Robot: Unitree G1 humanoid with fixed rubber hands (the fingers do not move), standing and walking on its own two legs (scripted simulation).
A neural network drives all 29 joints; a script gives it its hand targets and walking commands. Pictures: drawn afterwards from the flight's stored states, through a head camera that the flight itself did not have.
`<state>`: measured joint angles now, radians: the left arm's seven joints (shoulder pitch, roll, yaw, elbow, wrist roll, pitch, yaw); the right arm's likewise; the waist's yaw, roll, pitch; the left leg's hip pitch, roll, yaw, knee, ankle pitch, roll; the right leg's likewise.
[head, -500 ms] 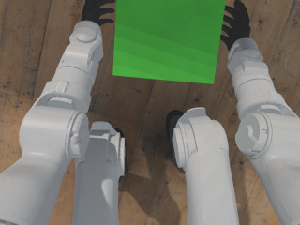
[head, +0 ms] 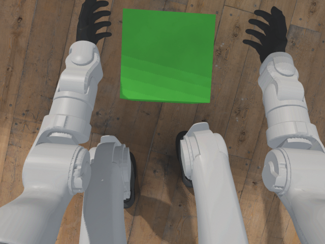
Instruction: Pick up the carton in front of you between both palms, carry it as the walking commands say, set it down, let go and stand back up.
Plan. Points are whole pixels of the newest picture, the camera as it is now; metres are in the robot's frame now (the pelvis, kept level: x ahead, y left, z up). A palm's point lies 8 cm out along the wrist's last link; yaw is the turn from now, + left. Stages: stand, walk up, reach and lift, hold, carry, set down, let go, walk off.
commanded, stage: set down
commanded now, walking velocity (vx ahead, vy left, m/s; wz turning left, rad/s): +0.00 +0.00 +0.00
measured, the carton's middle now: (165, 67) +0.49 -0.07 -0.29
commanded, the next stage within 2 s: let go in 0.74 s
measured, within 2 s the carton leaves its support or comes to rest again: neither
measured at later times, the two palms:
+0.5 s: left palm (40, 1) +0.53 +0.10 +0.02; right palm out of the picture +0.46 -0.30 +0.02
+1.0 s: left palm out of the picture +0.48 +0.12 +0.15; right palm out of the picture +0.42 -0.29 +0.15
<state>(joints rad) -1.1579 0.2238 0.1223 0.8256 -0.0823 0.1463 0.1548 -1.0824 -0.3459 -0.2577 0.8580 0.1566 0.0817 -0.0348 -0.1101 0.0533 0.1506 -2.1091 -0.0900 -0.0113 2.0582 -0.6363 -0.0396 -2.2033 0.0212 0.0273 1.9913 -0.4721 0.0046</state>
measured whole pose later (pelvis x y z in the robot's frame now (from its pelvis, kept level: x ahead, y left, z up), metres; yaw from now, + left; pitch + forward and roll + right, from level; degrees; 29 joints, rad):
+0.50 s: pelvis +0.03 +0.00 +0.12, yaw -1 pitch +45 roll +2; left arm -0.99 0.18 0.17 0.73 -0.01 0.18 0.11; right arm -0.91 -0.30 -0.32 0.74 0.09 0.13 0.04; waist -0.10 0.04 -0.08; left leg -1.85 -0.08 -0.03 1.61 -0.56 -0.03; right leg -1.93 0.03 0.04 1.56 -0.42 0.00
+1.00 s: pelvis +0.07 -0.02 +0.26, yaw -1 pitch +38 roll +2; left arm -0.62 0.09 0.19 0.65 0.11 0.12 0.11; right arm -0.57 -0.24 -0.28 0.68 -0.05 0.07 0.10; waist -0.06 0.03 -0.10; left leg -1.29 -0.06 -0.06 1.03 -0.40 -0.04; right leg -1.38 0.03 0.04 1.01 -0.30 -0.02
